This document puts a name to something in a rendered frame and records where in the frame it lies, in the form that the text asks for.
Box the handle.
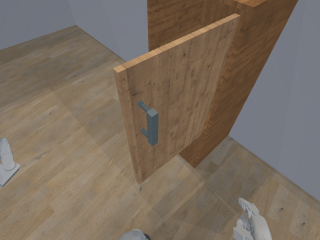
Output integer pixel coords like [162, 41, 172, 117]
[138, 101, 159, 147]

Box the robot right hand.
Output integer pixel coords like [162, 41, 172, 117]
[233, 198, 272, 240]

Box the cupboard door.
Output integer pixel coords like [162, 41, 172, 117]
[113, 13, 240, 185]

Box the robot left hand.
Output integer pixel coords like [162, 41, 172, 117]
[0, 115, 20, 188]

